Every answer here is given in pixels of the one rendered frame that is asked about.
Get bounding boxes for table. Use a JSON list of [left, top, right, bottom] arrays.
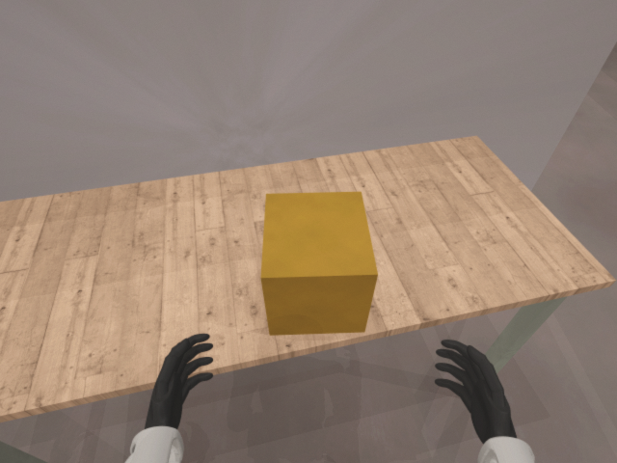
[[0, 136, 616, 463]]

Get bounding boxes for right robot hand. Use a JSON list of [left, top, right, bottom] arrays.
[[435, 340, 517, 445]]

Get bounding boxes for carton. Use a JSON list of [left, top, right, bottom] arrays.
[[261, 192, 378, 336]]

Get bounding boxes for robot left forearm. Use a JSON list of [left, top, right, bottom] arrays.
[[125, 426, 184, 463]]

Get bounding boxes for left robot hand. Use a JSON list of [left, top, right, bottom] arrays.
[[145, 334, 213, 429]]

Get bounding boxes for robot right forearm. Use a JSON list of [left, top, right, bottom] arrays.
[[477, 436, 535, 463]]

